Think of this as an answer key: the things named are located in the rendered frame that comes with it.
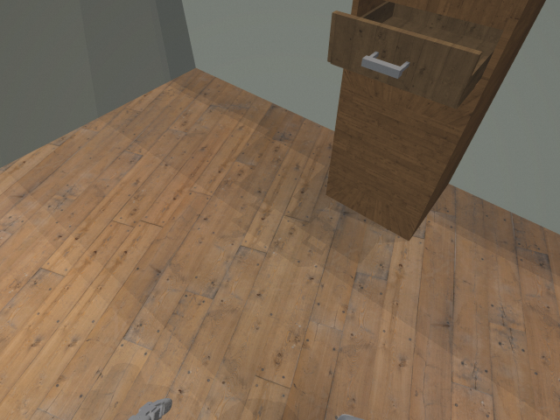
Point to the cabinet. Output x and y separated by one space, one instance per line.
395 152

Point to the handle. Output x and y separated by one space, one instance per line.
383 67

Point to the left robot hand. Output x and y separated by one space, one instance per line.
153 410

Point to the drawer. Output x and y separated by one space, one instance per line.
447 56

